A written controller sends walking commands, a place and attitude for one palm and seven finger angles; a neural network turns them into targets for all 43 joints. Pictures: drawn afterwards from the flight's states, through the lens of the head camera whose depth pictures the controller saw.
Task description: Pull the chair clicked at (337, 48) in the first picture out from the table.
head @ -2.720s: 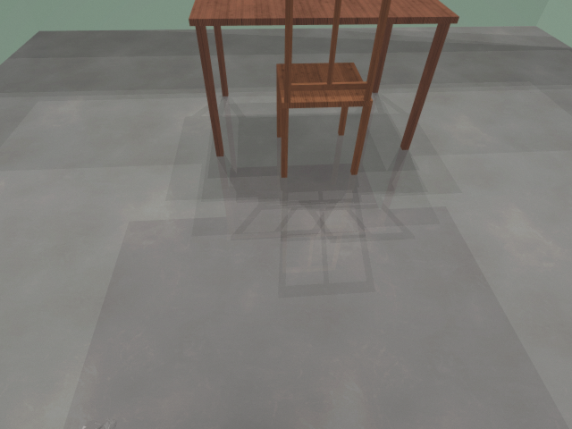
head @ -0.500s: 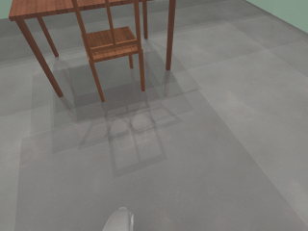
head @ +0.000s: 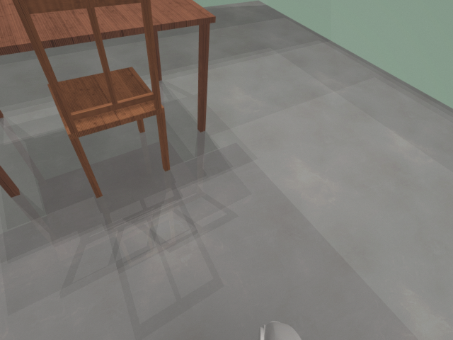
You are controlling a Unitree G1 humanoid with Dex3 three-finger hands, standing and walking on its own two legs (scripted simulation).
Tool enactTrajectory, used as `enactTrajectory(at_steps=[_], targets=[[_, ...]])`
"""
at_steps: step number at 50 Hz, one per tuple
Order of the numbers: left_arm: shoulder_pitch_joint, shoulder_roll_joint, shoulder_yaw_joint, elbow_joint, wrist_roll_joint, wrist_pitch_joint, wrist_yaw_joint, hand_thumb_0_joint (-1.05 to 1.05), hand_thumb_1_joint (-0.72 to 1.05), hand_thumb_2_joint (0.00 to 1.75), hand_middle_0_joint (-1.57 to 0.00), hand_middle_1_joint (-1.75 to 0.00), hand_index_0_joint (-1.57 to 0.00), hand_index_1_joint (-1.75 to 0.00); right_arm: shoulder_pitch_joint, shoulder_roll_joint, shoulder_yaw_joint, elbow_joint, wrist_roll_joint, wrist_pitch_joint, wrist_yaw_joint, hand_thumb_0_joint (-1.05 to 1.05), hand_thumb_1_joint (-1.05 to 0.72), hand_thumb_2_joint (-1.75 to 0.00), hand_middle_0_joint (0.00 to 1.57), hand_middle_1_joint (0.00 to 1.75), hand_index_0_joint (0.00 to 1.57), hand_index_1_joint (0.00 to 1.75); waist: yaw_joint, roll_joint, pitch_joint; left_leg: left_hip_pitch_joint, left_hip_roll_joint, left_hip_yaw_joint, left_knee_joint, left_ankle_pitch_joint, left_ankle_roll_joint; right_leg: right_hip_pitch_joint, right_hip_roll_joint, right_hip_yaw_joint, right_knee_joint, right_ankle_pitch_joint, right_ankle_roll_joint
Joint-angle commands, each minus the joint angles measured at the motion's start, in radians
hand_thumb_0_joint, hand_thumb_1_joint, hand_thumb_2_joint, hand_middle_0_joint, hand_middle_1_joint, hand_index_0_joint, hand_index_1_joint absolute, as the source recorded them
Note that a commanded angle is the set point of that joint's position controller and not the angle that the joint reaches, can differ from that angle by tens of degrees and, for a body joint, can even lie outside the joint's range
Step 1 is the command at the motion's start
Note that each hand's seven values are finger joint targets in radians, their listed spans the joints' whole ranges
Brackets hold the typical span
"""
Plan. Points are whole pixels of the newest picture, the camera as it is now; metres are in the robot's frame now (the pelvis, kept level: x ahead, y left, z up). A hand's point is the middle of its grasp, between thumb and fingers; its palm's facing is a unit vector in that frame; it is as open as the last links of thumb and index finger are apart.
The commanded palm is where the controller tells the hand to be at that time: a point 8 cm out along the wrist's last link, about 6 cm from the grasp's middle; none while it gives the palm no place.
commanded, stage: walk to a spot facing it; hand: left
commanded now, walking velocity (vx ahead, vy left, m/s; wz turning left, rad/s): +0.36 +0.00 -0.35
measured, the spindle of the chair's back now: (104, 61) +1.00 +0.53 -0.06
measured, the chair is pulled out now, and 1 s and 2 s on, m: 0.00 0.00 0.00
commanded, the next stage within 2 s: turn to face it in 0.96 s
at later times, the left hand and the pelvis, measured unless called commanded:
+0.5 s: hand (190, 251) +0.35 +0.10 -0.18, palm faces -0.10 -0.98 -0.18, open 7.2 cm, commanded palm none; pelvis +0.23 -0.06 -0.02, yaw -9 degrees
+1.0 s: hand (180, 220) +0.44 +0.15 -0.19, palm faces -0.12 -0.98 -0.13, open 7.4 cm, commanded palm none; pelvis +0.46 -0.03 -0.01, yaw -14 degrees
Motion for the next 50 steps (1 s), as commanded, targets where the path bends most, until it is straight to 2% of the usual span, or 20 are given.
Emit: enactTrajectory(at_steps=[1,11,14,16,17,18,19,20,23,26,29,32,38,40,41,42,43,44,47,50], targets=[[0.011,-0.012,-0.007,-0.04,0.006,0.007,-0.014,0.0,0.9,0.9,-0.2,-0.3,-0.2,-0.3,0.102,-0.078,-0.006,-0.018,0.0,-0.022,-0.006,0.0,-0.9,-0.9,0.2,0.3,0.2,0.3,-0.01,0.121,0.088,0.042,0.284,-0.173,-0.224,0.236,-0.025,-0.12,-0.039,0.006,-0.066,0.071,0.015],[-0.251,-0.04,-0.038,-0.102,-0.003,-0.017,-0.019,0.0,0.9,0.9,-0.2,-0.3,-0.2,-0.3,0.29,-0.076,0.004,0.077,-0.017,-0.005,-0.011,0.0,-0.9,-0.9,0.2,0.3,0.2,0.3,-0.096,0.165,0.143,0.262,0.312,-0.052,-0.154,0.603,0.025,-0.074,0.012,-0.149,-0.481,-0.036,-0.039],[-0.163,-0.023,-0.036,-0.081,-0.003,-0.032,-0.01,0.0,0.9,0.9,-0.2,-0.3,-0.2,-0.3,0.279,-0.098,-0.002,0.084,-0.015,0.002,-0.01,0.0,-0.9,-0.9,0.2,0.3,0.2,0.3,-0.048,0.181,0.078,0.281,0.322,-0.005,0.009,0.968,0.018,0.102,0.085,-0.207,-0.561,-0.134,-0.086],[0.045,0.016,-0.019,-0.017,0.003,-0.048,-0.004,0.0,0.9,0.9,-0.2,-0.3,-0.2,-0.3,0.219,-0.126,-0.006,0.068,-0.007,0.005,-0.008,0.0,-0.9,-0.9,0.2,0.3,0.2,0.3,0.053,0.178,-0.041,0.209,0.293,0.038,0.263,1.01,-0.017,0.388,0.123,-0.219,-0.651,-0.07,-0.115],[0.184,0.074,0.0,0.026,0.006,-0.061,0.002,0.0,0.9,0.9,-0.2,-0.3,-0.2,-0.3,0.197,-0.115,-0.006,0.051,0.004,0.004,0.003,0.0,-0.9,-0.9,0.2,0.3,0.2,0.3,0.116,0.128,-0.127,-0.012,0.263,0.048,0.496,0.79,-0.048,0.672,0.036,-0.118,-0.679,0.022,-0.159],[0.293,0.176,0.028,0.05,0.0,-0.069,0.015,0.0,0.9,0.9,-0.2,-0.3,-0.2,-0.3,0.206,-0.053,0.001,0.016,0.02,-0.002,0.007,0.0,-0.9,-0.9,0.2,0.3,0.2,0.3,0.139,-0.096,-0.255,-0.326,0.109,0.043,0.824,0.009,-0.099,0.946,-0.258,0.323,-0.734,0.162,-0.289],[0.294,0.211,0.028,0.055,-0.026,-0.061,0.025,0.0,0.9,0.9,-0.2,-0.3,-0.2,-0.3,0.147,-0.052,-0.002,-0.011,0.023,0.003,0.003,0.0,-0.9,-0.9,0.2,0.3,0.2,0.3,0.113,-0.063,-0.247,-0.46,0.041,-0.098,1.052,-0.328,-0.096,0.937,-0.369,0.536,-0.855,0.277,-0.37],[0.221,0.194,0.028,0.044,-0.029,-0.055,0.032,0.0,0.9,0.9,-0.2,-0.3,-0.2,-0.3,0.103,-0.04,-0.007,-0.014,0.015,0.006,0.003,0.0,-0.9,-0.9,0.2,0.3,0.2,0.3,0.091,0.012,-0.141,-0.498,0.098,-0.192,1.073,-0.243,-0.075,0.818,-0.353,0.437,-0.895,0.152,-0.359],[0.077,0.05,-0.02,0.028,-0.023,-0.077,0.032,0.0,0.9,0.9,-0.2,-0.3,-0.2,-0.3,0.071,0.004,-0.006,-0.004,-0.008,0.037,0.01,0.0,-0.9,-0.9,0.2,0.3,0.2,0.3,-0.012,0.06,0.063,-0.417,0.174,-0.221,0.932,-0.066,-0.089,0.408,-0.223,0.192,-0.976,0.127,-0.206],[0.082,0.011,-0.023,0.031,-0.009,-0.097,0.032,0.0,0.9,0.9,-0.2,-0.3,-0.2,-0.3,0.135,0.033,-0.009,0.011,-0.017,0.059,0.017,0.0,-0.9,-0.9,0.2,0.3,0.2,0.3,-0.06,0.003,0.05,-0.382,0.167,-0.194,0.814,-0.017,-0.107,0.35,-0.152,0.052,-0.983,0.203,-0.173],[0.085,0.032,-0.027,0.041,-0.011,-0.103,0.03,0.0,0.9,0.9,-0.2,-0.3,-0.2,-0.3,0.049,0.017,-0.012,-0.027,-0.013,0.061,0.031,0.0,-0.9,-0.9,0.2,0.3,0.2,0.3,-0.057,-0.052,0.055,-0.428,0.17,-0.187,0.689,0.051,-0.123,0.379,-0.133,0.025,-1.003,0.178,-0.177],[0.143,0.034,-0.033,0.057,-0.013,-0.104,0.026,0.0,0.9,0.9,-0.2,-0.3,-0.2,-0.3,-0.104,-0.004,-0.009,-0.075,-0.013,0.053,0.045,0.0,-0.9,-0.9,0.2,0.3,0.2,0.3,-0.013,-0.079,0.096,-0.47,0.158,-0.162,0.528,0.097,-0.125,0.433,-0.126,0.028,-1.003,0.187,-0.173],[0.216,0.083,-0.029,0.086,-0.011,-0.095,0.032,0.0,0.9,0.9,-0.2,-0.3,-0.2,-0.3,-0.264,-0.035,-0.002,-0.134,-0.01,0.035,0.059,0.0,-0.9,-0.9,0.2,0.3,0.2,0.3,0.028,-0.03,0.116,-0.39,0.102,-0.108,0.288,0.067,-0.086,0.568,-0.163,0.047,-0.947,0.317,-0.157],[0.193,0.1,-0.025,0.089,-0.011,-0.094,0.033,0.0,0.9,0.9,-0.2,-0.3,-0.2,-0.3,-0.16,-0.063,-0.01,-0.102,-0.013,0.025,0.048,0.0,-0.9,-0.9,0.2,0.3,0.2,0.3,-0.032,-0.004,0.055,-0.221,0.052,-0.069,0.201,0.041,-0.066,0.577,-0.146,0.005,-0.794,0.499,-0.142],[0.184,0.094,-0.025,0.085,-0.016,-0.093,0.035,0.0,0.9,0.9,-0.2,-0.3,-0.2,-0.3,-0.024,-0.097,-0.02,-0.062,-0.02,0.019,0.038,0.0,-0.9,-0.9,0.2,0.3,0.2,0.3,-0.093,0.04,-0.017,-0.001,0.044,-0.088,0.135,0.102,-0.049,0.501,-0.109,-0.024,-0.612,0.529,-0.113],[0.197,0.061,-0.027,0.071,-0.025,-0.091,0.03,0.0,0.9,0.9,-0.2,-0.3,-0.2,-0.3,0.135,-0.192,-0.043,-0.023,-0.03,0.014,0.025,0.0,-0.9,-0.9,0.2,0.3,0.2,0.3,-0.15,0.185,-0.141,0.256,0.215,-0.295,0.094,0.154,0.008,0.325,-0.02,-0.084,-0.362,0.288,-0.062],[0.228,0.011,-0.041,0.053,-0.036,-0.091,0.018,0.0,0.9,0.9,-0.2,-0.3,-0.2,-0.3,0.232,-0.291,-0.062,0.0,-0.031,0.015,0.019,0.0,-0.9,-0.9,0.2,0.3,0.2,0.3,-0.148,0.417,-0.228,0.419,0.478,-0.635,-0.027,0.236,0.114,0.108,0.108,-0.113,-0.025,-0.381,-0.032],[0.166,0.046,-0.035,0.035,-0.027,-0.087,0.023,0.0,0.9,0.9,-0.2,-0.3,-0.2,-0.3,0.206,-0.275,-0.053,-0.007,-0.014,0.027,0.013,0.0,-0.9,-0.9,0.2,0.3,0.2,0.3,-0.143,0.283,-0.184,0.334,0.498,-0.663,-0.087,0.157,0.138,0.066,0.065,-0.009,0.099,-0.419,-0.052],[0.11,0.0,-0.025,0.051,-0.013,-0.062,0.012,0.0,0.9,0.9,-0.2,-0.3,-0.2,-0.3,-0.013,-0.115,-0.012,-0.054,-0.014,0.01,0.006,0.0,-0.9,-0.9,0.2,0.3,0.2,0.3,-0.049,0.139,0.049,-0.003,0.392,-0.374,-0.157,0.127,0.042,0.061,-0.03,0.02,0.112,-0.195,-0.037],[0.177,-0.041,-0.019,0.059,-0.006,-0.022,0.008,0.0,0.9,0.9,-0.2,-0.3,-0.2,-0.3,-0.041,-0.084,-0.008,-0.053,-0.008,-0.003,-0.001,0.0,-0.9,-0.9,0.2,0.3,0.2,0.3,0.005,0.139,0.021,-0.068,0.351,-0.193,-0.156,0.25,0.023,0.107,-0.035,-0.004,0.069,-0.138,-0.007]])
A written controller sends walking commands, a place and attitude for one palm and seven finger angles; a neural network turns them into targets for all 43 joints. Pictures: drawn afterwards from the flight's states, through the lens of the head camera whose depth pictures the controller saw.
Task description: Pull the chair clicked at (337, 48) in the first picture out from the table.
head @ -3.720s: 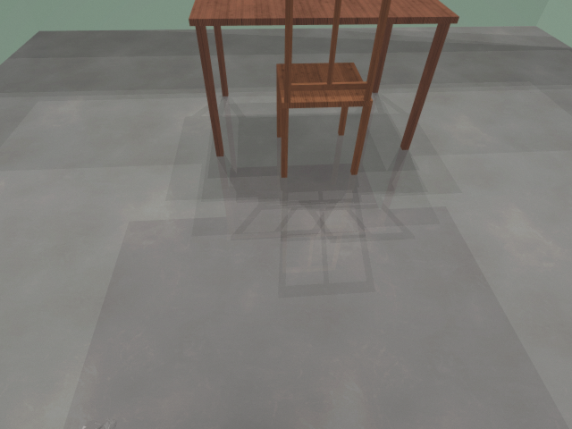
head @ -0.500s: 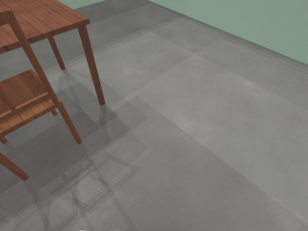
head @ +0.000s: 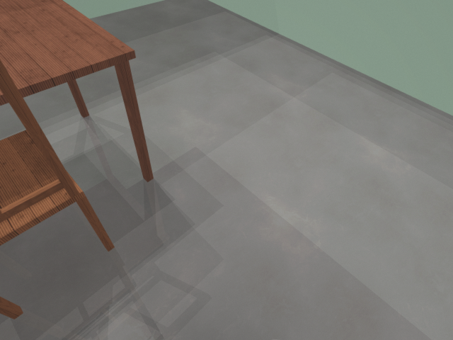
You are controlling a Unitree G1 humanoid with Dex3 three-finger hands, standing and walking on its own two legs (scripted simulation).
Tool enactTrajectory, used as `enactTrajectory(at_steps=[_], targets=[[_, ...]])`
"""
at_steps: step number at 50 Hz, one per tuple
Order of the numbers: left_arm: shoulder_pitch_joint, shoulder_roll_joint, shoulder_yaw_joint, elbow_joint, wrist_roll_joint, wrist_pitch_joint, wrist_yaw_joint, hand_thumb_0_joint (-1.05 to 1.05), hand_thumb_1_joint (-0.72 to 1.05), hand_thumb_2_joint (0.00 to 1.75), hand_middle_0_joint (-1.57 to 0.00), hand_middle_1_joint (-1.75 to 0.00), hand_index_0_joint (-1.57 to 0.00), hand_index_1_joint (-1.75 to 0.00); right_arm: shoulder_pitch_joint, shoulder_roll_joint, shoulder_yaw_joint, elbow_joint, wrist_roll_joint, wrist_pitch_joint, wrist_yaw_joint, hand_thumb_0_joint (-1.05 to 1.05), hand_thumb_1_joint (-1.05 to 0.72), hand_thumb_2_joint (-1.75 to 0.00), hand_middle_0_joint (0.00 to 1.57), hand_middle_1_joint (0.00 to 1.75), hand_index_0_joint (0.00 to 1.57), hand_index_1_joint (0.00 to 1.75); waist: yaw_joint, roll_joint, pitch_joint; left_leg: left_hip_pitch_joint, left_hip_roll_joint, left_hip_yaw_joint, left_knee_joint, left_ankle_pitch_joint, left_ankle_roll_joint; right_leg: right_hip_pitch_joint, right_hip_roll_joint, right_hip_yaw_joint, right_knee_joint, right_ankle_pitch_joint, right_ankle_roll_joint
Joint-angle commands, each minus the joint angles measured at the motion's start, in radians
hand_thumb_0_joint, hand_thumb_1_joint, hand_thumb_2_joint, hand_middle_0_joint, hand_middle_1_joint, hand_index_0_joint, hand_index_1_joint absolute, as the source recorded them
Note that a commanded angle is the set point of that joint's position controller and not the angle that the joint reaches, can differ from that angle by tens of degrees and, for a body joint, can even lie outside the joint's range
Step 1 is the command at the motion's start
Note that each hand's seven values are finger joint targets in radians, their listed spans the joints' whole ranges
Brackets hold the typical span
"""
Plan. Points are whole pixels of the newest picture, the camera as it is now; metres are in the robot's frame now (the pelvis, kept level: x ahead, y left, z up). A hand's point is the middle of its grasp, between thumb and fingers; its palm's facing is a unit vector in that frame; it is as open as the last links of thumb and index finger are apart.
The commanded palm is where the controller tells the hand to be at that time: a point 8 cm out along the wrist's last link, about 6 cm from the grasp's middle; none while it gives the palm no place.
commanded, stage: turn to face it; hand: left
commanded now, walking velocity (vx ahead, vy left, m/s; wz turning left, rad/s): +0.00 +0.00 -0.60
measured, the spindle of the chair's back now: out of the picture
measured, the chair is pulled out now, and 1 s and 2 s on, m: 0.00 0.00 0.00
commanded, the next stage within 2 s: take the last steps up to it in 1.56 s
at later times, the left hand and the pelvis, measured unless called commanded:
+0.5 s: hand (163, 304) +0.20 +0.14 -0.15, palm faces +0.15 -0.97 -0.19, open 7.3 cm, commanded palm none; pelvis +0.10 -0.03 +0.00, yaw +8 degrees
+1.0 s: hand out of the picture +0.08 +0.25 -0.16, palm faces +0.45 -0.86 -0.26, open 7.4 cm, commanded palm none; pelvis +0.10 +0.02 +0.01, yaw +24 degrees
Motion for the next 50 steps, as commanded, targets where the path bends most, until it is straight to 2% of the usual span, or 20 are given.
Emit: enactTrajectory(at_steps=[1,6,9,14,15,16,17,18,19,22,25,29,32,33,34,35,36,38,41,50], targets=[[0.042,0.015,0.021,-0.084,0.013,0.014,-0.005,0.0,0.9,0.9,-0.2,-0.3,-0.2,-0.3,0.133,-0.118,-0.018,0.008,0.0,-0.001,-0.016,0.0,-0.9,-0.9,0.2,0.3,0.2,0.3,-0.019,0.122,-0.029,0.059,0.293,-0.145,-0.324,0.247,0.051,-0.132,-0.073,0.034,0.017,0.095,0.03],[-0.024,-0.01,0.008,-0.12,0.013,0.021,0.001,0.0,0.9,0.9,-0.2,-0.3,-0.2,-0.3,0.164,-0.111,-0.016,0.027,-0.003,0.005,-0.014,0.0,-0.9,-0.9,0.2,0.3,0.2,0.3,-0.024,0.163,-0.004,0.064,0.231,-0.068,-0.313,0.458,0.081,-0.102,-0.081,-0.016,-0.284,0.168,0.057],[-0.109,0.002,-0.005,-0.138,0.01,0.006,0.012,0.0,0.9,0.9,-0.2,-0.3,-0.2,-0.3,0.205,-0.125,-0.02,0.053,-0.004,0.019,-0.01,0.0,-0.9,-0.9,0.2,0.3,0.2,0.3,-0.059,0.191,-0.027,0.121,0.212,-0.102,-0.239,0.596,0.088,-0.018,-0.043,-0.074,-0.499,0.148,0.062],[-0.111,0.066,0.005,-0.147,0.007,-0.011,0.023,0.0,0.9,0.9,-0.2,-0.3,-0.2,-0.3,0.2,-0.145,-0.032,0.059,0.001,0.056,-0.008,0.0,-0.9,-0.9,0.2,0.3,0.2,0.3,-0.028,0.153,-0.073,0.097,0.169,-0.179,-0.069,0.426,0.016,0.191,-0.025,-0.093,-0.793,0.285,0.072],[-0.071,0.115,0.016,-0.138,0.008,-0.02,0.03,0.0,0.9,0.9,-0.2,-0.3,-0.2,-0.3,0.205,-0.117,-0.028,0.05,0.007,0.059,-0.004,0.0,-0.9,-0.9,0.2,0.3,0.2,0.3,-0.011,0.075,-0.114,-0.01,0.124,-0.148,0.023,0.266,-0.027,0.339,-0.125,-0.006,-0.801,0.502,0.054],[-0.018,0.191,0.031,-0.125,0.014,-0.027,0.038,0.0,0.9,0.9,-0.2,-0.3,-0.2,-0.3,0.221,-0.065,-0.021,0.029,0.012,0.063,0.002,0.0,-0.9,-0.9,0.2,0.3,0.2,0.3,0.001,-0.127,-0.169,-0.189,0.017,-0.064,0.193,-0.08,-0.08,0.499,-0.329,0.15,-0.792,0.794,-0.02],[0.029,0.239,0.039,-0.13,0.007,-0.021,0.036,0.0,0.9,0.9,-0.2,-0.3,-0.2,-0.3,0.21,-0.068,-0.026,0.006,0.014,0.078,-0.004,0.0,-0.9,-0.9,0.2,0.3,0.2,0.3,0.02,-0.177,-0.206,-0.208,-0.02,-0.107,0.398,-0.413,-0.093,0.478,-0.457,0.193,-0.844,0.912,-0.125],[-0.008,0.213,0.034,-0.142,0.007,-0.018,0.042,0.0,0.9,0.9,-0.2,-0.3,-0.2,-0.3,0.184,-0.062,-0.025,0.006,0.012,0.092,-0.007,0.0,-0.9,-0.9,0.2,0.3,0.2,0.3,0.014,-0.158,-0.18,-0.229,0.0,-0.181,0.53,-0.403,-0.094,0.419,-0.436,0.167,-0.868,0.854,-0.155],[-0.063,0.181,0.036,-0.153,0.007,-0.015,0.05,0.0,0.9,0.9,-0.2,-0.3,-0.2,-0.3,0.168,-0.073,-0.031,0.005,0.011,0.105,-0.003,0.0,-0.9,-0.9,0.2,0.3,0.2,0.3,0.002,-0.207,-0.142,-0.247,0.024,-0.192,0.598,-0.358,-0.098,0.351,-0.411,0.132,-0.896,0.739,-0.142],[-0.17,0.144,0.024,-0.198,0.008,-0.004,0.053,0.0,0.9,0.9,-0.2,-0.3,-0.2,-0.3,0.179,-0.075,-0.041,0.01,0.006,0.125,0.013,0.0,-0.9,-0.9,0.2,0.3,0.2,0.3,-0.052,-0.121,-0.088,-0.229,0.038,-0.181,0.626,-0.246,-0.113,0.222,-0.34,-0.014,-0.922,0.474,-0.094],[-0.208,0.157,0.032,-0.216,0.016,0.004,0.052,0.0,0.9,0.9,-0.2,-0.3,-0.2,-0.3,0.172,-0.062,-0.044,-0.011,0.002,0.136,0.024,0.0,-0.9,-0.9,0.2,0.3,0.2,0.3,-0.067,-0.138,-0.047,-0.174,0.043,-0.143,0.504,-0.208,-0.119,0.125,-0.331,-0.093,-0.946,0.28,-0.068],[-0.187,0.187,0.049,-0.225,0.021,0.016,0.05,0.0,0.9,0.9,-0.2,-0.3,-0.2,-0.3,0.098,-0.075,-0.048,-0.071,0.001,0.13,0.033,0.0,-0.9,-0.9,0.2,0.3,0.2,0.3,-0.04,-0.162,-0.024,-0.143,0.037,-0.111,0.313,-0.207,-0.113,0.129,-0.355,-0.109,-0.89,0.236,-0.069],[-0.191,0.207,0.053,-0.245,0.009,0.029,0.039,0.0,0.9,0.9,-0.2,-0.3,-0.2,-0.3,0.134,-0.12,-0.056,-0.085,-0.003,0.123,0.034,0.0,-0.9,-0.9,0.2,0.3,0.2,0.3,-0.07,-0.07,-0.071,-0.009,-0.001,-0.07,0.098,-0.054,-0.106,0.106,-0.32,-0.168,-0.747,0.185,-0.023],[-0.199,0.192,0.051,-0.255,0.001,0.038,0.034,0.0,0.9,0.9,-0.2,-0.3,-0.2,-0.3,0.182,-0.164,-0.067,-0.078,-0.005,0.116,0.035,0.0,-0.9,-0.9,0.2,0.3,0.2,0.3,-0.099,0.057,-0.089,0.071,0.022,-0.131,-0.028,0.035,-0.093,0.052,-0.278,-0.195,-0.614,0.111,0.016],[-0.194,0.125,0.043,-0.292,-0.005,0.044,0.027,0.0,0.9,0.9,-0.2,-0.3,-0.2,-0.3,0.226,-0.272,-0.092,-0.088,-0.009,0.106,0.032,0.0,-0.9,-0.9,0.2,0.3,0.2,0.3,-0.12,0.388,-0.097,0.141,0.248,-0.498,-0.178,0.207,0.001,-0.151,-0.142,-0.222,-0.367,-0.174,0.101],[-0.28,0.106,0.03,-0.341,0.001,0.047,0.025,0.0,0.9,0.9,-0.2,-0.3,-0.2,-0.3,0.264,-0.347,-0.105,-0.086,-0.013,0.102,0.02,0.0,-0.9,-0.9,0.2,0.3,0.2,0.3,-0.16,0.427,-0.096,0.108,0.385,-0.697,-0.27,0.314,0.119,-0.234,-0.072,-0.105,-0.149,-0.331,0.114],[-0.296,0.127,0.035,-0.339,0.007,0.051,0.022,0.0,0.9,0.9,-0.2,-0.3,-0.2,-0.3,0.232,-0.348,-0.1,-0.084,-0.012,0.099,0.014,0.0,-0.9,-0.9,0.2,0.3,0.2,0.3,-0.135,0.289,-0.108,0.092,0.377,-0.66,-0.276,0.203,0.141,-0.237,-0.092,-0.011,-0.063,-0.243,0.095],[-0.277,0.135,0.047,-0.308,0.009,0.049,0.017,0.0,0.9,0.9,-0.2,-0.3,-0.2,-0.3,0.107,-0.29,-0.082,-0.119,-0.009,0.092,0.0,0.0,-0.9,-0.9,0.2,0.3,0.2,0.3,-0.092,0.278,-0.097,0.079,0.253,-0.551,-0.251,0.165,0.082,-0.264,-0.086,0.028,-0.012,-0.078,0.1],[-0.196,0.154,0.047,-0.265,0.008,0.047,0.011,0.0,0.9,0.9,-0.2,-0.3,-0.2,-0.3,0.053,-0.266,-0.067,-0.146,-0.002,0.08,-0.005,0.0,-0.9,-0.9,0.2,0.3,0.2,0.3,-0.058,0.167,-0.149,0.141,0.174,-0.435,-0.221,0.297,0.064,-0.213,-0.071,0.032,-0.032,0.031,0.119],[-0.247,0.167,0.04,-0.299,-0.002,0.05,0.026,0.0,0.9,0.9,-0.2,-0.3,-0.2,-0.3,0.103,-0.293,-0.077,-0.131,-0.005,0.1,0.002,0.0,-0.9,-0.9,0.2,0.3,0.2,0.3,-0.093,0.172,-0.123,0.175,0.167,-0.555,-0.234,0.243,0.121,-0.146,-0.031,0.051,-0.274,-0.042,0.13]])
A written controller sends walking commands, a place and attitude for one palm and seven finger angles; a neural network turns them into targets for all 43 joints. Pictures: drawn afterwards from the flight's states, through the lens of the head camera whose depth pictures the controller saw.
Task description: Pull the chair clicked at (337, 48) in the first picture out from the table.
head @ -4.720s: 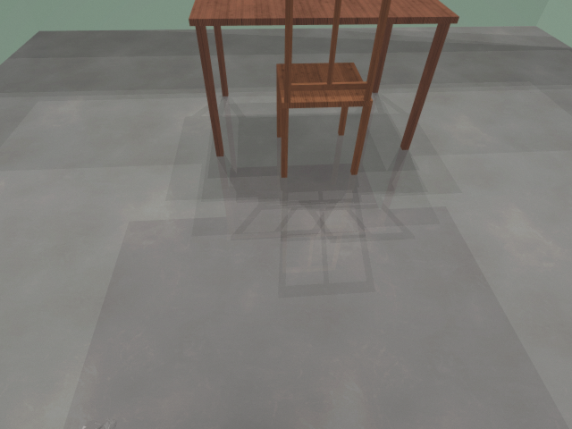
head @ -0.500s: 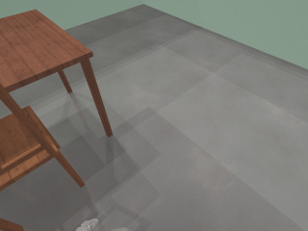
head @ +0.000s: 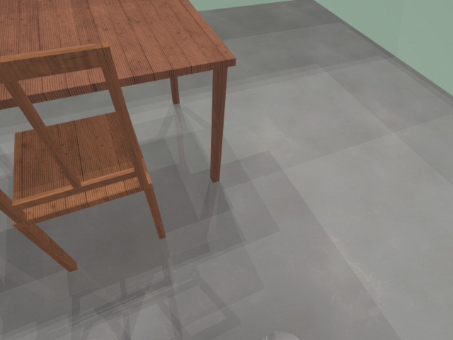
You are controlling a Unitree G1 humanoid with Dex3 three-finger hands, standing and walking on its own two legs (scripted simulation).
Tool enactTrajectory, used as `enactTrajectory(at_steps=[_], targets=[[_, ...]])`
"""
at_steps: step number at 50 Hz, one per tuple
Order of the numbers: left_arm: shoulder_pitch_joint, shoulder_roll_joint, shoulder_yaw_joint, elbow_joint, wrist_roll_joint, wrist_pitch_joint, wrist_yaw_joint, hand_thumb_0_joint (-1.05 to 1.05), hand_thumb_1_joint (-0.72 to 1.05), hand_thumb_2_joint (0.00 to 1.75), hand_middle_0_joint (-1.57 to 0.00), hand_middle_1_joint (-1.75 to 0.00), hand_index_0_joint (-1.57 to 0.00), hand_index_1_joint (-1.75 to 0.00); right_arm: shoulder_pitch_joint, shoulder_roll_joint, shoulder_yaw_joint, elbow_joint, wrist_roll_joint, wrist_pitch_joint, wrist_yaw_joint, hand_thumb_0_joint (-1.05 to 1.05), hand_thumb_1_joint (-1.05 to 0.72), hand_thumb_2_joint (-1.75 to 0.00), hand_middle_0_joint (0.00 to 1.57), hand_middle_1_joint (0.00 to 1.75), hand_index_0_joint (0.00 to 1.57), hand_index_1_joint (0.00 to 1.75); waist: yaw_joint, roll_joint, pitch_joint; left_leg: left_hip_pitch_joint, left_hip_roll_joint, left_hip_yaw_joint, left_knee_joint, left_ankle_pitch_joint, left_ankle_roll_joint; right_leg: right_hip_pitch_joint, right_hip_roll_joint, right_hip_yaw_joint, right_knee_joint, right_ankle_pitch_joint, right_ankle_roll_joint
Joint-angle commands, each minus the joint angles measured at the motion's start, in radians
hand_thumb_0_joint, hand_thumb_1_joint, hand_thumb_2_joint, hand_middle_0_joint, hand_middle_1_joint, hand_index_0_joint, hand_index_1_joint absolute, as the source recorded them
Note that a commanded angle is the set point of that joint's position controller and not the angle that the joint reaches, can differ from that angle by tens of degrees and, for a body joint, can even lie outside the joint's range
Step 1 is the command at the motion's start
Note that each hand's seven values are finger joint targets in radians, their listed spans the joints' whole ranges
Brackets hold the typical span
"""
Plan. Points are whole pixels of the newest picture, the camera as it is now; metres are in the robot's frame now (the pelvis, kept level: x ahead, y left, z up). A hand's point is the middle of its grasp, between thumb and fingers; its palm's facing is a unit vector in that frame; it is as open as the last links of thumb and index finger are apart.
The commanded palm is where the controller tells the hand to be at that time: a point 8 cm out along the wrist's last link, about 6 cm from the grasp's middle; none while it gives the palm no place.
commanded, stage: turn to face it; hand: left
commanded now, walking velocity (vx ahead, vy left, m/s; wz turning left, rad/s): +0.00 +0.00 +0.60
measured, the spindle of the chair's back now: (50, 143) +0.54 +0.47 -0.06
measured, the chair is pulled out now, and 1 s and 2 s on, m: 0.00 0.00 0.00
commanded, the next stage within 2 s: take the last steps up to it in 0.56 s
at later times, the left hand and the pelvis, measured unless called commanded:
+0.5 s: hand out of the picture -0.01 +0.14 -0.15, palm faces +0.34 -0.90 -0.27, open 7.4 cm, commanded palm none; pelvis -0.02 -0.07 +0.00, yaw +19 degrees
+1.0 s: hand out of the picture -0.09 +0.19 -0.17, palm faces +0.45 -0.87 -0.20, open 7.4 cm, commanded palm none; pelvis -0.02 +0.00 +0.01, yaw +25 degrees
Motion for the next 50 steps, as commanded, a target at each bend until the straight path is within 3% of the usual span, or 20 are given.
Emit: enactTrajectory(at_steps=[1,7,10,11,12,13,14,17,24,28,30,32,33,34,35,36,37,38,41,50], targets=[[-0.058,0.058,0.003,-0.111,0.0,-0.031,0.006,0.0,0.9,0.9,-0.2,-0.3,-0.2,-0.3,0.053,-0.212,-0.06,-0.051,-0.005,-0.003,-0.013,0.0,-0.9,-0.9,0.2,0.3,0.2,0.3,-0.043,0.148,-0.1,0.196,0.275,-0.347,-0.135,0.182,0.113,-0.057,0.002,0.029,-0.111,-0.052,-0.006],[-0.001,0.049,-0.004,-0.117,-0.01,-0.039,0.014,0.0,0.9,0.9,-0.2,-0.3,-0.2,-0.3,0.002,-0.222,-0.07,-0.066,-0.007,0.014,-0.007,0.0,-0.9,-0.9,0.2,0.3,0.2,0.3,-0.018,0.185,-0.12,0.089,0.229,-0.415,-0.098,0.192,0.1,0.14,0.061,0.02,-0.335,-0.052,-0.037],[0.098,0.08,0.006,-0.104,-0.009,-0.053,0.021,0.0,0.9,0.9,-0.2,-0.3,-0.2,-0.3,-0.046,-0.189,-0.067,-0.087,0.004,0.02,0.001,0.0,-0.9,-0.9,0.2,0.3,0.2,0.3,0.037,0.122,-0.131,-0.096,0.142,-0.379,-0.012,0.048,0.019,0.403,0.038,0.027,-0.659,0.118,-0.061],[0.12,0.158,0.022,-0.106,0.008,-0.063,0.027,0.0,0.9,0.9,-0.2,-0.3,-0.2,-0.3,-0.032,-0.124,-0.06,-0.095,0.013,0.023,0.006,0.0,-0.9,-0.9,0.2,0.3,0.2,0.3,0.046,-0.118,-0.129,-0.277,0.027,-0.238,0.195,-0.176,-0.061,0.522,-0.181,0.239,-0.821,0.008,-0.131],[0.078,0.222,0.025,-0.13,0.016,-0.06,0.028,0.0,0.9,0.9,-0.2,-0.3,-0.2,-0.3,-0.037,-0.106,-0.059,-0.118,0.007,0.022,0.004,0.0,-0.9,-0.9,0.2,0.3,0.2,0.3,0.042,-0.299,-0.077,-0.363,-0.068,-0.069,0.457,-0.377,-0.118,0.412,-0.409,0.448,-0.866,0.025,-0.239],[0.018,0.191,0.014,-0.153,0.008,-0.057,0.03,0.0,0.9,0.9,-0.2,-0.3,-0.2,-0.3,-0.042,-0.154,-0.069,-0.109,-0.005,0.028,0.008,0.0,-0.9,-0.9,0.2,0.3,0.2,0.3,0.019,-0.173,-0.054,-0.293,-0.008,-0.112,0.62,-0.355,-0.101,0.255,-0.394,0.361,-0.855,0.024,-0.259],[-0.054,0.133,0.01,-0.165,0.005,-0.064,0.033,0.0,0.9,0.9,-0.2,-0.3,-0.2,-0.3,-0.012,-0.15,-0.072,-0.087,-0.007,0.041,0.014,0.0,-0.9,-0.9,0.2,0.3,0.2,0.3,-0.023,-0.164,-0.031,-0.282,0.017,-0.115,0.687,-0.283,-0.101,0.212,-0.325,0.27,-0.853,0.024,-0.233],[-0.061,0.076,-0.015,-0.157,0.001,-0.076,0.019,0.0,0.9,0.9,-0.2,-0.3,-0.2,-0.3,0.026,-0.121,-0.06,-0.042,-0.009,0.048,0.024,0.0,-0.9,-0.9,0.2,0.3,0.2,0.3,-0.037,-0.162,0.017,-0.289,0.041,-0.048,0.79,-0.16,-0.132,0.241,-0.202,0.066,-0.771,0.262,-0.194],[0.119,0.117,-0.007,-0.084,0.016,-0.077,0.019,0.0,0.9,0.9,-0.2,-0.3,-0.2,-0.3,-0.098,-0.091,-0.036,-0.055,0.001,0.044,0.018,0.0,-0.9,-0.9,0.2,0.3,0.2,0.3,0.045,-0.152,-0.02,-0.241,0.066,0.015,0.547,-0.255,-0.149,0.402,-0.254,0.027,-0.713,0.499,-0.245],[0.158,0.147,-0.001,-0.053,0.021,-0.073,0.015,0.0,0.9,0.9,-0.2,-0.3,-0.2,-0.3,-0.128,-0.073,-0.016,-0.051,0.01,0.033,0.014,0.0,-0.9,-0.9,0.2,0.3,0.2,0.3,0.065,-0.186,-0.063,-0.127,0.046,0.063,0.352,-0.293,-0.132,0.429,-0.256,0.008,-0.657,0.677,-0.253],[0.14,0.155,0.005,-0.045,0.022,-0.069,0.016,0.0,0.9,0.9,-0.2,-0.3,-0.2,-0.3,-0.086,-0.076,-0.011,-0.041,0.014,0.024,0.009,0.0,-0.9,-0.9,0.2,0.3,0.2,0.3,0.047,-0.208,-0.093,-0.046,0.041,0.073,0.229,-0.272,-0.117,0.425,-0.262,0.0,-0.621,0.686,-0.247],[0.109,0.149,0.004,-0.035,0.011,-0.063,0.014,0.0,0.9,0.9,-0.2,-0.3,-0.2,-0.3,-0.028,-0.088,-0.011,-0.015,0.012,0.014,0.006,0.0,-0.9,-0.9,0.2,0.3,0.2,0.3,0.008,-0.179,-0.114,0.102,0.038,0.081,0.022,-0.09,-0.104,0.365,-0.224,-0.053,-0.547,0.595,-0.186],[0.108,0.119,-0.003,-0.037,0.0,-0.059,0.013,0.0,0.9,0.9,-0.2,-0.3,-0.2,-0.3,0.014,-0.132,-0.018,-0.002,0.008,0.002,0.003,0.0,-0.9,-0.9,0.2,0.3,0.2,0.3,-0.016,-0.076,-0.151,0.246,0.099,0.032,-0.094,0.064,-0.083,0.281,-0.182,-0.093,-0.443,0.485,-0.137],[0.126,0.055,-0.017,-0.059,-0.006,-0.054,0.007,0.0,0.9,0.9,-0.2,-0.3,-0.2,-0.3,0.046,-0.228,-0.037,-0.005,-0.002,-0.007,0.0,0.0,-0.9,-0.9,0.2,0.3,0.2,0.3,-0.029,0.208,-0.184,0.398,0.325,-0.246,-0.119,0.274,-0.001,0.043,-0.066,-0.146,-0.274,0.056,-0.072],[0.077,0.024,-0.034,-0.08,0.001,-0.048,0.006,0.0,0.9,0.9,-0.2,-0.3,-0.2,-0.3,0.076,-0.278,-0.046,0.001,-0.003,0.002,-0.006,0.0,-0.9,-0.9,0.2,0.3,0.2,0.3,-0.052,0.303,-0.145,0.332,0.439,-0.356,-0.149,0.349,0.112,-0.049,-0.022,-0.099,-0.137,-0.273,-0.057],[0.05,0.043,-0.029,-0.077,0.011,-0.045,0.002,0.0,0.9,0.9,-0.2,-0.3,-0.2,-0.3,0.071,-0.257,-0.039,0.009,-0.01,0.004,-0.01,0.0,-0.9,-0.9,0.2,0.3,0.2,0.3,-0.054,0.217,-0.101,0.293,0.44,-0.324,-0.169,0.184,0.149,-0.081,-0.037,-0.057,-0.036,-0.243,-0.076],[0.027,0.042,-0.026,-0.051,0.018,-0.041,0.0,0.0,0.9,0.9,-0.2,-0.3,-0.2,-0.3,0.058,-0.205,-0.026,0.022,-0.01,-0.008,-0.019,0.0,-0.9,-0.9,0.2,0.3,0.2,0.3,-0.05,0.268,-0.056,0.249,0.363,-0.279,-0.211,0.095,0.113,-0.102,-0.04,-0.019,-0.004,-0.172,-0.076],[0.027,0.05,-0.022,-0.033,0.018,-0.044,-0.01,0.0,0.9,0.9,-0.2,-0.3,-0.2,-0.3,0.03,-0.175,-0.015,0.018,-0.007,-0.012,-0.025,0.0,-0.9,-0.9,0.2,0.3,0.2,0.3,-0.032,0.253,-0.014,0.234,0.323,-0.253,-0.215,0.042,0.097,-0.119,-0.034,-0.008,0.032,-0.099,-0.081],[0.084,0.038,-0.029,0.02,0.019,-0.062,-0.028,0.0,0.9,0.9,-0.2,-0.3,-0.2,-0.3,0.051,-0.129,0.0,0.028,0.001,-0.04,-0.028,0.0,-0.9,-0.9,0.2,0.3,0.2,0.3,-0.01,0.171,-0.001,0.268,0.26,-0.169,-0.235,0.085,0.08,-0.13,-0.028,-0.02,0.067,0.04,-0.073],[-0.007,0.009,-0.038,0.011,0.015,-0.071,-0.032,0.0,0.9,0.9,-0.2,-0.3,-0.2,-0.3,0.204,-0.093,-0.001,0.101,0.001,-0.074,-0.035,0.0,-0.9,-0.9,0.2,0.3,0.2,0.3,-0.03,0.113,0.074,0.328,0.302,-0.183,-0.289,0.138,0.139,-0.194,-0.047,-0.018,-0.095,0.094,-0.063]])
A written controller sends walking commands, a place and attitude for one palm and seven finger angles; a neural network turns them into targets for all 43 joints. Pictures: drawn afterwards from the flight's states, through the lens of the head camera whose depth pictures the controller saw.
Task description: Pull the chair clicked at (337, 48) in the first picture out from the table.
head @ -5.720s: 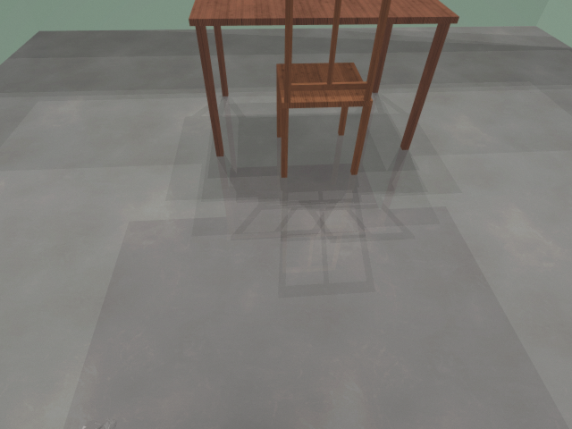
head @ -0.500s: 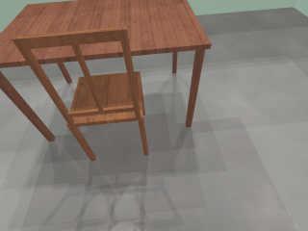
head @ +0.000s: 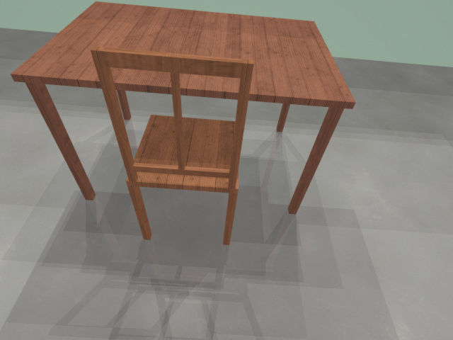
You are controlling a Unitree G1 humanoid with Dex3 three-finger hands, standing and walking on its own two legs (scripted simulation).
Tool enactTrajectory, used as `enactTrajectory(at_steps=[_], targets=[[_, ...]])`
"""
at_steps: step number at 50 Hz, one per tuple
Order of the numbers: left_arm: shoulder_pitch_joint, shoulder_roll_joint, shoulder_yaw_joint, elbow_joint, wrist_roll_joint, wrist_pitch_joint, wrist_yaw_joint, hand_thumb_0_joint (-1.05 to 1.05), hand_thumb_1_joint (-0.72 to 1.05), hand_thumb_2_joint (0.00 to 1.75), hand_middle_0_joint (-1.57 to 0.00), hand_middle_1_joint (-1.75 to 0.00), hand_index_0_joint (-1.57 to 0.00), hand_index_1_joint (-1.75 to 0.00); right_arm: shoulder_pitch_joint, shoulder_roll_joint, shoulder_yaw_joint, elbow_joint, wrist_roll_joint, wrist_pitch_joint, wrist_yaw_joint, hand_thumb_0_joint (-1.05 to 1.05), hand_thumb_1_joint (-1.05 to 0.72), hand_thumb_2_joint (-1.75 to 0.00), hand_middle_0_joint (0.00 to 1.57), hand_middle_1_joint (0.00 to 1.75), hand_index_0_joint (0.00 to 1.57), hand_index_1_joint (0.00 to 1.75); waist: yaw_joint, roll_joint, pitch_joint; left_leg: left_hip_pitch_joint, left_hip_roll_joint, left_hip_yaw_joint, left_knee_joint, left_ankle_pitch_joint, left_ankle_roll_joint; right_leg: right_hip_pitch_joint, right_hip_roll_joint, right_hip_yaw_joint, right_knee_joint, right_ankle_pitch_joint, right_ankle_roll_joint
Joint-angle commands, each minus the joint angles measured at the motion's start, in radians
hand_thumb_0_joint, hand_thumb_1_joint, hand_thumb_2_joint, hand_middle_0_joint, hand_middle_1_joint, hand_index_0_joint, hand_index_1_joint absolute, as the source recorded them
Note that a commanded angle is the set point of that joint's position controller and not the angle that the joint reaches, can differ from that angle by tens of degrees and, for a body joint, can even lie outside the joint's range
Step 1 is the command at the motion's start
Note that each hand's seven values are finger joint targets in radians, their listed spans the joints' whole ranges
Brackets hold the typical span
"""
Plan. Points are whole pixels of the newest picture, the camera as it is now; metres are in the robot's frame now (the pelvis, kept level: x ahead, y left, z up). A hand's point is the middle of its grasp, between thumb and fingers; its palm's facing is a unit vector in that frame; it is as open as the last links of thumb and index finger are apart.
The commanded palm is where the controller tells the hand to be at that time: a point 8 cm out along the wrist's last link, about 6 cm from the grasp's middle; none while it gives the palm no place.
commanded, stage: take the last steps up to it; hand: left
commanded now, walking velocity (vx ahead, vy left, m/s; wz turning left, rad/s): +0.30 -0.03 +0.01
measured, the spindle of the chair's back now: (178, 127) +0.70 +0.20 -0.06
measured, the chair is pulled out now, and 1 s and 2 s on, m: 0.00 0.00 0.00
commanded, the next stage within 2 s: come to a stop and stand still in 0.68 s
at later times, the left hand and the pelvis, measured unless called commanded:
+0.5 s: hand (174, 335) +0.17 +0.11 -0.16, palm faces +0.09 -0.97 -0.23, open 7.2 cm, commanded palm none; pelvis +0.14 -0.07 +0.00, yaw +2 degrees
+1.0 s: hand (166, 311) +0.22 +0.14 -0.19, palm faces +0.11 -0.98 -0.17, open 7.4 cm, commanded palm none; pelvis +0.25 -0.02 -0.01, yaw +2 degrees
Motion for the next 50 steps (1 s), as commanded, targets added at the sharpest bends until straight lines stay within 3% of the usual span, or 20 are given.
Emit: enactTrajectory(at_steps=[1,8,10,11,12,13,14,16,19,21,28,34,36,38,39,40,41,44,47,50], targets=[[-0.126,0.032,0.001,-0.103,0.0,-0.033,-0.004,0.0,0.9,0.9,-0.2,-0.3,-0.2,-0.3,0.126,-0.146,-0.036,0.006,-0.007,-0.015,-0.013,0.0,-0.9,-0.9,0.2,0.3,0.2,0.3,-0.058,0.141,0.131,0.056,0.313,-0.225,-0.135,0.205,0.147,-0.179,-0.029,0.008,-0.114,0.002,-0.005],[-0.182,-0.001,0.004,-0.129,-0.007,-0.049,-0.011,0.0,0.9,0.9,-0.2,-0.3,-0.2,-0.3,0.143,-0.158,-0.039,0.053,-0.019,-0.014,-0.011,0.0,-0.9,-0.9,0.2,0.3,0.2,0.3,-0.056,0.156,0.152,-0.035,0.314,-0.199,-0.094,0.176,0.13,0.002,0.01,-0.034,-0.355,-0.016,-0.046],[-0.098,0.007,0.014,-0.101,-0.006,-0.059,-0.011,0.0,0.9,0.9,-0.2,-0.3,-0.2,-0.3,0.128,-0.157,-0.037,0.064,-0.017,-0.012,-0.011,0.0,-0.9,-0.9,0.2,0.3,0.2,0.3,-0.011,0.113,0.115,-0.107,0.282,-0.161,-0.003,0.188,0.098,0.189,0.049,-0.063,-0.461,0.048,-0.061],[0.011,0.029,0.021,-0.063,-0.003,-0.067,-0.008,0.0,0.9,0.9,-0.2,-0.3,-0.2,-0.3,0.128,-0.15,-0.034,0.071,-0.011,-0.013,-0.01,0.0,-0.9,-0.9,0.2,0.3,0.2,0.3,0.037,0.06,0.065,-0.156,0.232,-0.113,0.131,0.216,0.07,0.35,0.066,-0.068,-0.525,0.076,-0.07],[0.142,0.087,0.035,-0.023,0.003,-0.082,0.0,0.0,0.9,0.9,-0.2,-0.3,-0.2,-0.3,0.14,-0.123,-0.03,0.072,-0.001,-0.018,-0.002,0.0,-0.9,-0.9,0.2,0.3,0.2,0.3,0.088,-0.053,-0.015,-0.272,0.162,-0.047,0.361,0.146,0.029,0.551,-0.04,0.066,-0.587,0.01,-0.108],[0.252,0.182,0.059,0.003,0.004,-0.09,0.012,0.0,0.9,0.9,-0.2,-0.3,-0.2,-0.3,0.19,-0.063,-0.02,0.047,0.005,-0.023,0.005,0.0,-0.9,-0.9,0.2,0.3,0.2,0.3,0.097,-0.292,-0.12,-0.485,0.026,0.037,0.666,-0.253,-0.021,0.731,-0.308,0.465,-0.726,-0.025,-0.21],[0.272,0.196,0.056,0.0,-0.016,-0.084,0.017,0.0,0.9,0.9,-0.2,-0.3,-0.2,-0.3,0.136,-0.103,-0.027,0.024,0.004,-0.012,0.005,0.0,-0.9,-0.9,0.2,0.3,0.2,0.3,0.101,-0.202,-0.098,-0.526,0.047,-0.042,0.848,-0.337,-0.009,0.642,-0.362,0.553,-0.825,-0.081,-0.25],[0.094,0.116,0.043,-0.034,-0.018,-0.085,0.02,0.0,0.9,0.9,-0.2,-0.3,-0.2,-0.3,0.085,-0.081,-0.041,0.039,-0.001,-0.007,0.013,0.0,-0.9,-0.9,0.2,0.3,0.2,0.3,0.042,-0.075,0.039,-0.552,0.119,-0.073,0.94,-0.165,-0.004,0.407,-0.302,0.444,-0.883,-0.281,-0.231],[0.01,0.013,0.011,-0.045,-0.013,-0.101,0.029,0.0,0.9,0.9,-0.2,-0.3,-0.2,-0.3,0.124,-0.026,-0.036,0.064,-0.011,0.019,0.019,0.0,-0.9,-0.9,0.2,0.3,0.2,0.3,-0.034,0.029,0.088,-0.466,0.157,-0.065,0.877,-0.035,-0.033,0.24,-0.211,0.189,-0.896,-0.011,-0.202],[0.029,-0.006,0.0,-0.033,-0.011,-0.11,0.028,0.0,0.9,0.9,-0.2,-0.3,-0.2,-0.3,0.15,-0.012,-0.033,0.074,-0.014,0.03,0.021,0.0,-0.9,-0.9,0.2,0.3,0.2,0.3,-0.055,-0.018,0.089,-0.467,0.153,-0.043,0.829,0.012,-0.054,0.236,-0.169,0.082,-0.891,0.141,-0.185],[0.119,0.006,-0.002,0.013,-0.008,-0.119,0.029,0.0,0.9,0.9,-0.2,-0.3,-0.2,-0.3,-0.016,-0.026,-0.036,0.012,-0.011,0.032,0.032,0.0,-0.9,-0.9,0.2,0.3,0.2,0.3,-0.023,-0.032,0.087,-0.54,0.163,-0.008,0.603,0.061,-0.081,0.361,-0.17,0.054,-0.874,0.322,-0.221],[0.182,0.032,0.003,0.053,0.002,-0.106,0.034,0.0,0.9,0.9,-0.2,-0.3,-0.2,-0.3,-0.146,-0.022,-0.026,-0.03,-0.007,0.014,0.038,0.0,-0.9,-0.9,0.2,0.3,0.2,0.3,0.02,-0.049,0.095,-0.429,0.121,0.036,0.386,0.006,-0.06,0.4,-0.194,0.049,-0.792,0.461,-0.216],[0.174,0.033,0.006,0.06,0.0,-0.099,0.037,0.0,0.9,0.9,-0.2,-0.3,-0.2,-0.3,-0.128,-0.027,-0.022,-0.025,-0.008,0.006,0.034,0.0,-0.9,-0.9,0.2,0.3,0.2,0.3,0.007,-0.067,0.079,-0.35,0.101,0.045,0.296,0.015,-0.05,0.413,-0.174,0.028,-0.733,0.485,-0.199],[0.166,0.015,0.002,0.066,-0.007,-0.092,0.037,0.0,0.9,0.9,-0.2,-0.3,-0.2,-0.3,-0.015,-0.055,-0.025,0.013,-0.013,-0.007,0.022,0.0,-0.9,-0.9,0.2,0.3,0.2,0.3,-0.045,-0.02,0.016,-0.13,0.071,0.059,0.147,0.125,-0.036,0.365,-0.108,-0.017,-0.545,0.506,-0.154],[0.179,-0.011,-0.005,0.057,-0.01,-0.088,0.034,0.0,0.9,0.9,-0.2,-0.3,-0.2,-0.3,0.077,-0.12,-0.038,0.036,-0.019,-0.016,0.013,0.0,-0.9,-0.9,0.2,0.3,0.2,0.3,-0.073,0.102,-0.049,0.044,0.182,-0.048,0.144,0.314,0.001,0.245,-0.04,-0.065,-0.373,0.328,-0.113],[0.208,-0.065,-0.019,0.05,-0.022,-0.087,0.037,0.0,0.9,0.9,-0.2,-0.3,-0.2,-0.3,0.133,-0.187,-0.045,0.042,-0.019,-0.015,0.001,0.0,-0.9,-0.9,0.2,0.3,0.2,0.3,-0.071,0.294,-0.133,0.198,0.396,-0.281,0.123,0.689,0.099,0.071,0.06,-0.122,-0.181,-0.14,-0.067],[0.201,-0.064,-0.026,0.053,-0.019,-0.081,0.048,0.0,0.9,0.9,-0.2,-0.3,-0.2,-0.3,0.111,-0.176,-0.035,0.044,-0.005,0.0,-0.011,0.0,-0.9,-0.9,0.2,0.3,0.2,0.3,-0.053,0.246,-0.139,0.135,0.457,-0.287,0.082,0.847,0.161,0.08,0.057,-0.038,-0.074,-0.368,-0.062],[0.165,-0.07,-0.033,0.084,-0.02,-0.047,0.057,0.0,0.9,0.9,-0.2,-0.3,-0.2,-0.3,-0.084,-0.101,-0.004,0.022,0.001,0.005,-0.034,0.0,-0.9,-0.9,0.2,0.3,0.2,0.3,0.001,0.142,-0.01,-0.073,0.388,-0.146,0.054,0.909,0.128,0.16,-0.004,0.039,-0.151,-0.269,-0.033],[0.163,-0.047,-0.026,0.082,-0.018,-0.013,0.057,0.0,0.9,0.9,-0.2,-0.3,-0.2,-0.3,-0.12,-0.115,-0.014,0.025,0.006,0.027,-0.036,0.0,-0.9,-0.9,0.2,0.3,0.2,0.3,0.002,0.136,-0.004,-0.109,0.358,-0.102,0.026,0.781,0.104,0.191,0.006,0.022,-0.213,-0.191,-0.018],[0.139,-0.028,-0.008,0.044,-0.007,0.015,0.055,0.0,0.9,0.9,-0.2,-0.3,-0.2,-0.3,-0.126,-0.142,-0.036,0.01,0.002,0.042,-0.039,0.0,-0.9,-0.9,0.2,0.3,0.2,0.3,0.0,0.138,-0.006,-0.144,0.381,-0.107,0.013,0.681,0.119,0.161,0.022,0.023,-0.15,-0.175,-0.017]])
